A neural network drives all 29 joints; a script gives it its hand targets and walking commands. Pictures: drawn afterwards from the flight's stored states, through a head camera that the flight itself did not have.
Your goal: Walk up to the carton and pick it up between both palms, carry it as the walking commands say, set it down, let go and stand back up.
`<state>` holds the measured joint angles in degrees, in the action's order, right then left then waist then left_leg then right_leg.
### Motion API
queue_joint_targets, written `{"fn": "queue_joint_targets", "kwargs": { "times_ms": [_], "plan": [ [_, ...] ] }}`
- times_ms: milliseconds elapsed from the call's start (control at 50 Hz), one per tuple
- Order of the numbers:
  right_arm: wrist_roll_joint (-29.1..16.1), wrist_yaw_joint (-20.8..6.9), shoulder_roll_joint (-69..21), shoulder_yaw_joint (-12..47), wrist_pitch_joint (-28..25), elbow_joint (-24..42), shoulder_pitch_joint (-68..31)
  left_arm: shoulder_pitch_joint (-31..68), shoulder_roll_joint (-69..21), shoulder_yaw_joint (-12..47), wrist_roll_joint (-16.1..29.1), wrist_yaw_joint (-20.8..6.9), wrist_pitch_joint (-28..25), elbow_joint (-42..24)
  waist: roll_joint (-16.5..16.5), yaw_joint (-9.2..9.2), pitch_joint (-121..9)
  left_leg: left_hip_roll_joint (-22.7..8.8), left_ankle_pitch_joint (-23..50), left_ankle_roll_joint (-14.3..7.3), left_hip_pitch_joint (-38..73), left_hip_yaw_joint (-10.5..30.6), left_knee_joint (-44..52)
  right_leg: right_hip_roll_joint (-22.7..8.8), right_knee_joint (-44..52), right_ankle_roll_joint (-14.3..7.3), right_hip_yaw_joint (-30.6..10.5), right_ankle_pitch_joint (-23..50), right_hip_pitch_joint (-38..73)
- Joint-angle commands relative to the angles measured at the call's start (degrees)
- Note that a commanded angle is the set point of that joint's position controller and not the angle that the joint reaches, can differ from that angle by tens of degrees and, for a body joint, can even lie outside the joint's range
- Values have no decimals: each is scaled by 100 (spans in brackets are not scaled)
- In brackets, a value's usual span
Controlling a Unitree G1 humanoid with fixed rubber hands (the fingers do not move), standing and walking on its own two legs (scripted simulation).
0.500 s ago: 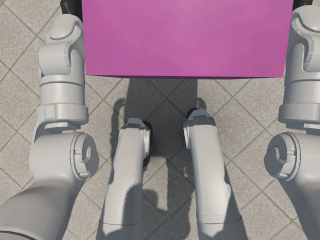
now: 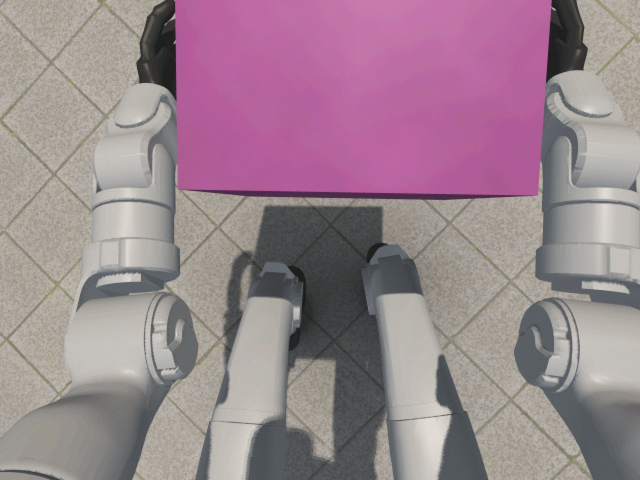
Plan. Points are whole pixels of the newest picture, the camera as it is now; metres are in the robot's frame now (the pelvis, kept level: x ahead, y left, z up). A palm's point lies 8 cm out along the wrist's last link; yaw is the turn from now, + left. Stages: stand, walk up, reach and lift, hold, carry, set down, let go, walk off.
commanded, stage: reach and lift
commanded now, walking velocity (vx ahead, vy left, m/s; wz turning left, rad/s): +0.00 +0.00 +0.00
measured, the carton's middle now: (351, 95) +0.50 -0.04 -0.12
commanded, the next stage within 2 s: none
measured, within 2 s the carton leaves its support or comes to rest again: neither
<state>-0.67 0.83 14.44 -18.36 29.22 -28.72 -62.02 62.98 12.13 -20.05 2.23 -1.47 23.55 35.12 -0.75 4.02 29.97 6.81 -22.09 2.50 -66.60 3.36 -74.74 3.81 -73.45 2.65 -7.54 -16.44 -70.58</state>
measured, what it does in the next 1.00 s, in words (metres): rises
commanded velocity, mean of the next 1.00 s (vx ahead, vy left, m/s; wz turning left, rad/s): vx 0.00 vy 0.00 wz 0.00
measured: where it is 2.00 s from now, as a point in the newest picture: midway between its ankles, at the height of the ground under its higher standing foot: (338, 312)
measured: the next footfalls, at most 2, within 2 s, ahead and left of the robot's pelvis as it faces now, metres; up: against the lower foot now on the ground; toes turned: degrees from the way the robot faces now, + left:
none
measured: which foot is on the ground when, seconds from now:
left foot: down 0.00-1.00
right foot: down 0.00-1.00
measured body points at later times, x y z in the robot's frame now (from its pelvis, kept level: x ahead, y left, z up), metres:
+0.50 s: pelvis +0.03 +0.01 +0.07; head +0.28 -0.02 +0.43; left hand +0.50 +0.16 -0.01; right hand +0.47 -0.23 -0.01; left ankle +0.13 +0.13 -0.59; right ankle +0.17 -0.12 -0.59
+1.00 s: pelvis +0.10 +0.00 +0.13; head +0.16 -0.02 +0.57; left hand +0.49 +0.16 +0.13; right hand +0.45 -0.23 +0.12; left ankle +0.13 +0.13 -0.59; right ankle +0.17 -0.12 -0.59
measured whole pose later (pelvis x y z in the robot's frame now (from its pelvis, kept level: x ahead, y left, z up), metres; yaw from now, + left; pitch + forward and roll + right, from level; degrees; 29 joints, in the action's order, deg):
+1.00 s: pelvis +0.10 +0.00 +0.13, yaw -1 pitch +9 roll +1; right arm 11.0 -6.5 4.5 -20.1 30.2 -32.9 -31.3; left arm 33.5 2.0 -23.3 -9.3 -7.9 25.2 40.3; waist -2.2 3.0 -2.5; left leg 3.8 -15.4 0.7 -31.2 5.8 -37.5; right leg 2.8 -36.7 1.2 -7.6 -10.8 -35.1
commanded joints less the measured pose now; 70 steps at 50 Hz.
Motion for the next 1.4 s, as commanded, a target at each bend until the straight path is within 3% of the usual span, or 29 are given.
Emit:
{"fn": "queue_joint_targets", "kwargs": {
  "times_ms": [0, 120, 200, 220, 240, 280, 320, 380, 420, 440, 540, 580, 620, 700, 720, 780, 880, 900, 920, 980, 1040, 1060, 1120, 1240, 1280, 1300, 1320, 1340, 1380],
  "plan": [
    [-1098, -1582, -6750, 3782, -347, 1023, -4078, 4444, -5625, 3502, 859, -1755, -276, -1308, 233, -322, -12711, 207, 103, -185, 1678, -474, 1253, 180, 1171, -159, 621, 106, 5063],
    [-1207, -1587, -6641, 4102, -336, 1827, -3969, 4288, -5721, 3881, 1053, -1758, -213, -1944, 349, -189, -13600, 245, 936, -153, 2438, -437, 1494, 209, 1378, -103, 578, 1189, 5941],
    [-1010, -1693, -6632, 3882, -333, 1235, -3634, 3904, -5758, 3603, 705, -1853, -187, -1235, 57, -277, -11896, 132, 235, -178, 2170, -388, 1793, 133, 1722, -169, 515, 265, 5211],
    [-866, -1708, -6734, 3868, -326, 1236, -3471, 3805, -5826, 3625, 749, -1871, -185, -1375, 330, -160, -12056, 183, 313, -208, 2260, -389, 1876, 137, 1797, -115, 516, 320, 5499],
    [-904, -1705, -6666, 3889, -400, 1602, -3549, 4135, -5934, 3867, 944, -1891, -251, -1882, 58, -145, -12733, 175, 654, -151, 2680, -423, 1923, 191, 1773, -176, 541, 743, 5845],
    [-721, -1761, -6590, 3694, -448, 1197, -3279, 3463, -6094, 3671, 720, -1860, -219, -1099, 85, -122, -11628, 72, 507, -136, 2658, -312, 2125, 208, 1877, -222, 663, 572, 5208],
    [-824, -1816, -6689, 3890, -471, 1547, -3011, 3805, -6225, 4108, 913, -1869, -259, -2021, -233, 6, -12458, 80, 919, -70, 3252, -309, 2200, 190, 1986, -274, 586, 1013, 5727],
    [-805, -1773, -6666, 4078, -507, 1867, -2976, 3356, -6317, 4281, 937, -1802, -247, -1999, 43, 87, -12539, 112, 1345, -47, 3638, -296, 2299, 253, 2089, -241, 619, 1544, 5992],
    [-601, -1852, -6357, 3840, -513, 1365, -2976, 3059, -6151, 3830, 665, -1771, -218, -1262, 109, -30, -11319, 68, 737, -125, 3154, -317, 2546, 200, 2313, -238, 609, 730, 5491],
    [-675, -1872, -6484, 3982, -510, 1498, -2616, 2821, -6365, 4072, 692, -1755, -241, -1479, -128, -5, -11494, 46, 1134, -94, 3684, -299, 2649, 207, 2420, -238, 630, 1037, 5708],
    [-769, -1831, -6615, 4330, -523, 2029, -2170, 2481, -6142, 4143, 774, -1760, -322, -2144, 344, -47, -12183, 164, 1910, -171, 3957, -295, 2902, 163, 2480, -140, 542, 2400, 6846],
    [-713, -1832, -6585, 4275, -549, 1897, -2557, 2641, -6222, 4021, 537, -1744, -289, -1771, 75, -148, -11266, 100, 1212, -192, 3749, -278, 3018, 98, 2790, -184, 443, 1336, 6384],
    [-672, -1882, -6714, 4257, -520, 1764, -1980, 2236, -6273, 4167, 554, -1710, -258, -1954, -18, -78, -11185, 45, 1722, -116, 4276, -234, 3178, 207, 2792, -209, 594, 1768, 6452],
    [-411, -1895, -6649, 3836, -510, 1103, -1811, 2129, -6161, 3661, 284, -1765, -279, -1282, 49, -216, -9445, -15, 938, -206, 3594, -242, 3471, 98, 3156, -213, 548, 934, 6060],
    [-348, -1899, -6750, 3890, -540, 1246, -1858, 2222, -6387, 3753, 369, -1804, -268, -1308, 132, -27, -9585, -50, 785, -243, 3855, -187, 3625, 95, 3282, -195, 508, 787, 6360],
    [61, -1974, -7069, 3225, -360, 271, -1310, 1581, -6254, 2907, -143, -1919, -170, -417, 490, -262, -7485, -119, 122, -332, 3211, -103, 3880, 44, 3558, -231, 499, 152, 5578],
    [160, -2052, -7044, 2845, -206, 175, -1010, 941, -6428, 2393, -297, -2091, 39, 226, 372, -102, -6192, -188, -53, -366, 3486, -111, 4420, 21, 4137, -189, 497, -116, 5615],
    [210, -2030, -7191, 2855, -190, 224, -811, 320, -6346, 2070, -532, -2124, 101, 478, 501, -347, -5754, -89, -23, -375, 3323, -178, 4427, -3, 4340, -144, 467, -169, 5869],
    [76, -2041, -7141, 2935, -176, 204, -869, 615, -6284, 2183, -450, -2106, 91, 386, 129, -213, -5860, -149, 33, -342, 3482, -186, 4544, -25, 4334, -187, 441, -33, 5894],
    [410, -1964, -7073, 2526, 10, -160, 414, -172, -6194, 2110, -495, -2082, 188, 164, 234, -181, -5082, -128, 668, -338, 3853, -143, 4764, 10, 4552, -211, 517, 697, 5968],
    [172, -1872, -7230, 2997, -17, 585, 424, -306, -6035, 2377, -483, -2132, 211, -238, 79, -321, -5410, -44, 1453, -320, 4043, -217, 4863, 5, 4768, -149, 431, 1789, 6737],
    [214, -1834, -7123, 3016, 68, 393, 781, -429, -6179, 2557, -408, -2124, 233, -262, 43, -142, -5532, -80, 1670, -280, 4286, -152, 4939, -24, 4764, -155, 409, 2116, 6816],
    [-177, -1801, -7252, 3696, -39, 1439, 741, -328, -6222, 3254, -7, -2081, 138, -1549, 71, -176, -6484, 13, 2859, -187, 4480, -94, 4983, -4, 4655, -82, 361, 3918, 7715],
    [-497, -1772, -7036, 4435, -178, 2802, 1011, -820, -6876, 4492, 447, -1933, 114, -2583, 2, 132, -7767, -26, 3989, -7, 5419, 111, 5020, 196, 4723, -79, 413, 4458, 7988],
    [-245, -1762, -6954, 4138, -33, 2432, 1507, -761, -6731, 4574, 418, -1869, 198, -2663, -83, 358, -7406, -126, 3953, 7, 5823, 124, 5059, 304, 4871, -65, 506, 3828, 7512],
    [-198, -1788, -6704, 3987, 39, 2491, 1550, -1115, -6733, 4364, 249, -1806, 283, -2564, -254, 271, -7048, -122, 3807, 32, 5662, 108, 5192, 299, 5016, -114, 504, 3528, 7482],
    [-10, -1793, -6659, 3873, 85, 2314, 1691, -1115, -6660, 4413, 270, -1818, 286, -2366, 80, 457, -6796, -210, 3445, -21, 5680, 165, 5264, 319, 5067, -102, 539, 3249, 7220],
    [-356, -1838, -6835, 4199, 135, 2814, 1491, -803, -6887, 4849, 554, -1751, 325, -3269, -414, 280, -7399, -188, 3876, 46, 6076, 154, 5366, 330, 5094, -125, 501, 3515, 7694],
    [-166, -1871, -6562, 3867, 271, 2447, 1415, -1152, -6686, 4418, 191, -1710, 527, -2531, -312, 308, -6459, -259, 3157, 11, 5866, 183, 5474, 307, 5241, -143, 579, 2756, 7203]
  ]
}}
